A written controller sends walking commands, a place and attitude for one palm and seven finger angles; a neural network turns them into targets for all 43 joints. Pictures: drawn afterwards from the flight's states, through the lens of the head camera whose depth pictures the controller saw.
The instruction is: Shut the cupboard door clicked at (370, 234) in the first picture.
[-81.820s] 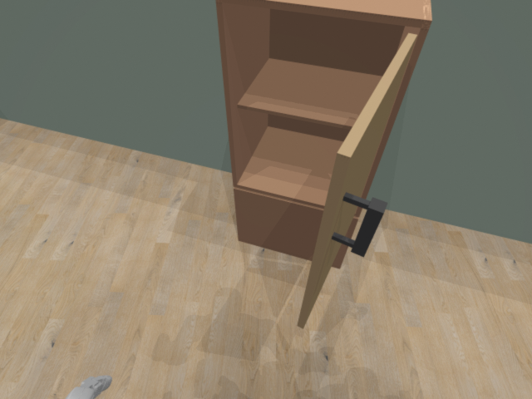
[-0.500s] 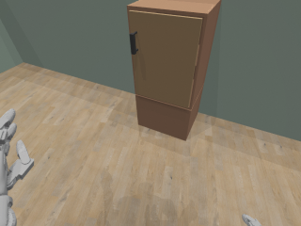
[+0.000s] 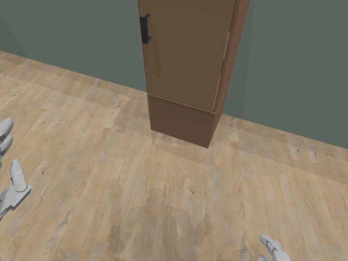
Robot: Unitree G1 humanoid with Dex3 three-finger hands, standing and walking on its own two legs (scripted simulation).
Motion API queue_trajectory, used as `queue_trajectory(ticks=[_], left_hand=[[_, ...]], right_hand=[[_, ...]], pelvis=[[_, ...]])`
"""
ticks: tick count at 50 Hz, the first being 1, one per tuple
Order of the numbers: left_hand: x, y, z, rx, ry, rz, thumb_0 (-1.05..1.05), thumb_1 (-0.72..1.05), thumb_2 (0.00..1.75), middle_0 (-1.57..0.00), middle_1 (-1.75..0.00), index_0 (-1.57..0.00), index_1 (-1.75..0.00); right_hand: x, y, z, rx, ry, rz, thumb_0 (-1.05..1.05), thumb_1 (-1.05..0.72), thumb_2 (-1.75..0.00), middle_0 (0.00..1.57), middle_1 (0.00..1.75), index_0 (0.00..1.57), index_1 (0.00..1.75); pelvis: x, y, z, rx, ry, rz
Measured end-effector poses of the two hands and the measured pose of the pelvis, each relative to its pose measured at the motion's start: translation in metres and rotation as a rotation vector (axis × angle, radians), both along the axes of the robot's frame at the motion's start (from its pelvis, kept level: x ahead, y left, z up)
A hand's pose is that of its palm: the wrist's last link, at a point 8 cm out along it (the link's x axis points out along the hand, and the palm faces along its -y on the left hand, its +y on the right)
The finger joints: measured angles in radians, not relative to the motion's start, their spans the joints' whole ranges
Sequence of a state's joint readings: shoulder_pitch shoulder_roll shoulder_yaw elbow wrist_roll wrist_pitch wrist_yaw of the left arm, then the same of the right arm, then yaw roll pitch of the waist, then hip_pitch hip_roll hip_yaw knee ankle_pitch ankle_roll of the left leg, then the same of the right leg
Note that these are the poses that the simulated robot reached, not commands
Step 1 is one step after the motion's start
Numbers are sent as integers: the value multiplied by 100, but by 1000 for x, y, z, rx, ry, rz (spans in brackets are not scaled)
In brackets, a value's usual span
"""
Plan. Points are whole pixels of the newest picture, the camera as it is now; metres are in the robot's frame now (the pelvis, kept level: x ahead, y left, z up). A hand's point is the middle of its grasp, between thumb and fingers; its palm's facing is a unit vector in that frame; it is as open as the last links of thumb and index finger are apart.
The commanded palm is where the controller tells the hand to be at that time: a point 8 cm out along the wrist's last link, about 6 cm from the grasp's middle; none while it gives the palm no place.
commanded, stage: stop stepping back and stand still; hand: left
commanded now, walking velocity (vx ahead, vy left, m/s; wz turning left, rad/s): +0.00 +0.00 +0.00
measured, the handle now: (146, 28) +1.09 +0.20 +0.05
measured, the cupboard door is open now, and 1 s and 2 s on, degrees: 0 0 0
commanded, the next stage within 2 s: let the arm hang, fingers relaxed in 0.86 s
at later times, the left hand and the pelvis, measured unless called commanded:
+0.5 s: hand out of the picture +0.19 +0.29 +0.17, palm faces +0.41 -0.79 -0.45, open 7.4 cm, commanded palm +0.13 +0.33 +0.18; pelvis -0.01 +0.03 +0.01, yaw -1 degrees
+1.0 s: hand (7, 193) +0.19 +0.30 +0.14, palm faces +0.36 -0.80 -0.48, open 7.4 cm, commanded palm none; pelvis -0.02 +0.04 +0.01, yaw +0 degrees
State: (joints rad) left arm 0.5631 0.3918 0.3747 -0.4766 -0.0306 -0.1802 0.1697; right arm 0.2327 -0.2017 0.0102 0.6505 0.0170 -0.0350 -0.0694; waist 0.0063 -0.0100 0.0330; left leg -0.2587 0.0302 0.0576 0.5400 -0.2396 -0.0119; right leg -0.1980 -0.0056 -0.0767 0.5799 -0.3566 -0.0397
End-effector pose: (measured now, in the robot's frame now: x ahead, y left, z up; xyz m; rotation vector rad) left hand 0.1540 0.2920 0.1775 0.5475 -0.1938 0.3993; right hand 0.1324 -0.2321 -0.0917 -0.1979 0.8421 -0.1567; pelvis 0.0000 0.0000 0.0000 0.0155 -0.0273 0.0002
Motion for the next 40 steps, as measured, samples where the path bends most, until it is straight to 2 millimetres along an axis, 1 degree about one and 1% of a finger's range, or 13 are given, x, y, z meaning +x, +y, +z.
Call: queue_trajectory(ticks=[6,8,10,13,18,28,33,37,40], left_hand=[[10,14,17,31,-75,-17,2,88,90,-22,-30,-22,-30],[13,19,20,38,-84,-21,2,88,90,-22,-30,-22,-30],[16,23,19,34,-72,-25,2,89,90,-22,-30,-22,-30],[16,27,10,15,-27,-30,2,89,90,-21,-30,-21,-30],[9,31,0,-14,22,-40,2,89,90,-22,-30,-22,-30],[-12,44,10,-8,-35,0,2,89,90,-22,-30,-22,-30],[-15,48,3,-36,-18,27,2,89,90,-21,-30,-21,-30],[-15,46,-4,-57,2,25,2,89,90,-21,-30,-21,-30],[-13,43,-4,-58,3,12,2,89,90,-21,-30,-21,-30]], right_hand=[[9,10,15,-17,-51,-2,1,-90,-90,20,30,20,30],[12,13,18,-15,-68,-4,1,-90,-90,20,30,20,30],[14,16,21,-12,-81,-9,1,-90,-90,20,30,20,30],[14,20,23,-8,-92,-19,1,-90,-90,20,30,20,30],[8,27,24,-17,-83,-17,1,-90,-90,20,30,20,30],[-4,41,22,-17,-70,14,1,-90,-90,20,30,20,30],[-10,44,21,-7,-70,16,1,-90,-90,20,30,20,30],[-13,45,20,-8,-65,16,1,-90,-90,20,30,20,30],[-14,44,20,-14,-61,16,1,-90,-90,20,30,20,30]], pelvis=[[1,9,4,-20,22,-7],[0,13,5,-24,29,-10],[-1,16,6,-26,35,-14],[-1,21,6,-29,40,-19],[-4,28,6,-30,39,-17],[-16,34,8,-37,31,-10],[-20,37,8,-40,30,-11],[-22,38,9,-41,31,-9],[-22,37,9,-40,32,-7]])
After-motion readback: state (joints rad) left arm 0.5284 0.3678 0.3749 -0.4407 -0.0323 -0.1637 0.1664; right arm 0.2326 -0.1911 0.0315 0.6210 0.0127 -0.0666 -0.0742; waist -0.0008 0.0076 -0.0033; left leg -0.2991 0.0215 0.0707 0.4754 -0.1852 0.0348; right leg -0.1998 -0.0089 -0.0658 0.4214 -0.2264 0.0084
